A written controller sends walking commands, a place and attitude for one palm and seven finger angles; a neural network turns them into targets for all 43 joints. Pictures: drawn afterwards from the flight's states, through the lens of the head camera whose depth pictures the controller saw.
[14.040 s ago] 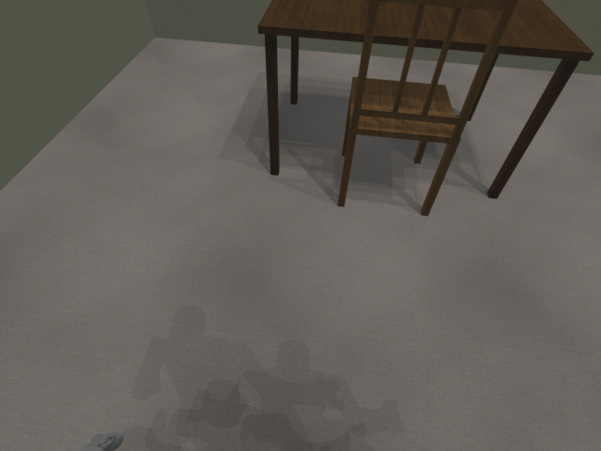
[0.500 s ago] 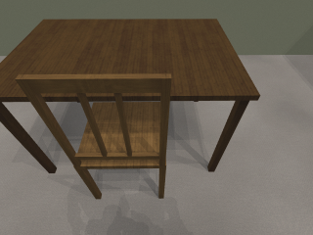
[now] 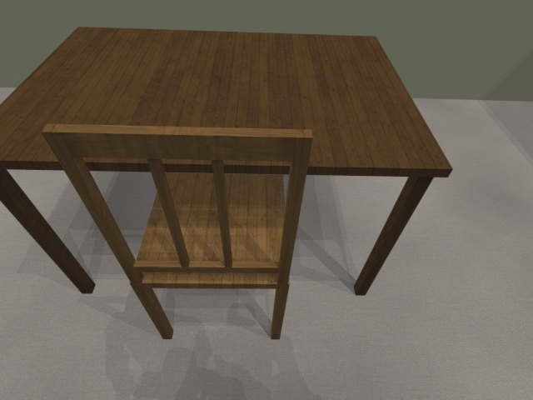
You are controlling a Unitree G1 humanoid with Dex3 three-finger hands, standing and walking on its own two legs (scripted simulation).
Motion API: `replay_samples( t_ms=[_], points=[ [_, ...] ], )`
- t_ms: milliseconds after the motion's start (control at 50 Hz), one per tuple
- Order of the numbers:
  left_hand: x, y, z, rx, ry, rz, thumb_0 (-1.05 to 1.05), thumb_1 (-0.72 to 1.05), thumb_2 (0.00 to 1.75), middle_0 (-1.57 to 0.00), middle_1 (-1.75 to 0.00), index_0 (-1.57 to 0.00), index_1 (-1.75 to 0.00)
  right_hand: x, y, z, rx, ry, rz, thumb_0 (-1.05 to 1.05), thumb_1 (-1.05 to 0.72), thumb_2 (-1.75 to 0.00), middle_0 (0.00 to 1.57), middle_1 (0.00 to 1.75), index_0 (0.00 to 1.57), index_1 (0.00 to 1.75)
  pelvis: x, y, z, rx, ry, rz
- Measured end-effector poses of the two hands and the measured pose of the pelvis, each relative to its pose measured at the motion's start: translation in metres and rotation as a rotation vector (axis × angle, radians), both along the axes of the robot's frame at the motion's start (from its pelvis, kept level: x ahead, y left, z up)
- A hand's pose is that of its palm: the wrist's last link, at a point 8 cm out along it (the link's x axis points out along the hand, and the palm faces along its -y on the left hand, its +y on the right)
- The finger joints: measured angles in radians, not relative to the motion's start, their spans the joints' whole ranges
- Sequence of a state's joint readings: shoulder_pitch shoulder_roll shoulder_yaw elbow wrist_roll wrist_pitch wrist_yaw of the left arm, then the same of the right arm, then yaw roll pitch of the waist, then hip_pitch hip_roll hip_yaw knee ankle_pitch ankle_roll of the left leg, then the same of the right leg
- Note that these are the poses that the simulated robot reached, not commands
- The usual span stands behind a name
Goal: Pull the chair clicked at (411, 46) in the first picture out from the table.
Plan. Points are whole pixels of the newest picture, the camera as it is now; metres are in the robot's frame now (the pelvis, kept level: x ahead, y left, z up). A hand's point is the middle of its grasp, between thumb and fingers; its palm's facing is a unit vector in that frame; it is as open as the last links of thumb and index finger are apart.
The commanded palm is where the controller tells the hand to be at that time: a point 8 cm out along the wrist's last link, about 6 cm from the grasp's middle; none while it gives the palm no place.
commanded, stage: look again from close up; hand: left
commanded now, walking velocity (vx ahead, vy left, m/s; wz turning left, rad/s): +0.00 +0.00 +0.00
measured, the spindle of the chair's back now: (172, 220) +0.46 +0.23 -0.07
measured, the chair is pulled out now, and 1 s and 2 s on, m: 0.00 0.00 0.00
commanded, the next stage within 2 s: raise the hand toward the chair's back in 0.28 s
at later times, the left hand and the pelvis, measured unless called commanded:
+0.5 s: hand out of the picture +0.09 +0.21 -0.11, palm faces +0.23 -0.95 -0.23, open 7.4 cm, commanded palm +0.10 +0.24 -0.07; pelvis -0.01 +0.02 +0.00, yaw +1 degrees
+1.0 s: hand out of the picture +0.12 +0.20 -0.04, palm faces +0.16 -0.98 -0.09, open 11.0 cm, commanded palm +0.11 +0.24 -0.06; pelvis -0.07 -0.02 -0.11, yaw +4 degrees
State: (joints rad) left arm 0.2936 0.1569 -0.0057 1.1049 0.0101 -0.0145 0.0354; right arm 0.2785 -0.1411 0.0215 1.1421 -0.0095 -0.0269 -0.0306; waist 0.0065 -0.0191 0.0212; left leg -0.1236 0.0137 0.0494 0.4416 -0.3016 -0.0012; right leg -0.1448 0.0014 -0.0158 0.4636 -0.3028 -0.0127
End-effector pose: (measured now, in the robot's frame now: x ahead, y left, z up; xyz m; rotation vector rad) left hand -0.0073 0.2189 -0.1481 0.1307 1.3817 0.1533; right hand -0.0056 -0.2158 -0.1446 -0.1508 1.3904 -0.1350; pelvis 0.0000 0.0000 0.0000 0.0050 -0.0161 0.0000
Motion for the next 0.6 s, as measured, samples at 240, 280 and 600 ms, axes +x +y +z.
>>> replay_samples(
  t_ms=[240, 280, 600],
  points=[
    [-0.003, 0.011, 0.001, 0.002, 0.002, -0.004, 0.00, 0.90, 0.90, -0.20, -0.30, -0.20, -0.30, -0.005, 0.011, 0.001, 0.004, 0.004, -0.003, 0.01, -0.92, -0.90, 0.20, 0.30, 0.19, 0.30, -0.003, 0.010, 0.001, 0.000, -0.003, -0.002],
    [-0.004, 0.012, 0.001, 0.000, 0.007, -0.004, 0.00, 0.90, 0.90, -0.20, -0.30, -0.20, -0.30, -0.006, 0.013, 0.001, 0.004, 0.005, -0.004, 0.01, -0.92, -0.90, 0.20, 0.30, 0.19, 0.30, -0.004, 0.012, 0.001, 0.000, -0.003, -0.003],
    [0.158, 0.026, 0.137, 0.068, -1.064, 0.009, 0.02, 0.85, 0.86, -0.19, -0.29, -0.19, -0.28, 0.077, -0.017, 0.025, -0.087, -0.571, 0.068, 0.02, -0.92, -0.90, 0.20, 0.30, 0.20, 0.30, -0.032, 0.017, -0.017, 0.000, 0.078, 0.049]
  ],
)
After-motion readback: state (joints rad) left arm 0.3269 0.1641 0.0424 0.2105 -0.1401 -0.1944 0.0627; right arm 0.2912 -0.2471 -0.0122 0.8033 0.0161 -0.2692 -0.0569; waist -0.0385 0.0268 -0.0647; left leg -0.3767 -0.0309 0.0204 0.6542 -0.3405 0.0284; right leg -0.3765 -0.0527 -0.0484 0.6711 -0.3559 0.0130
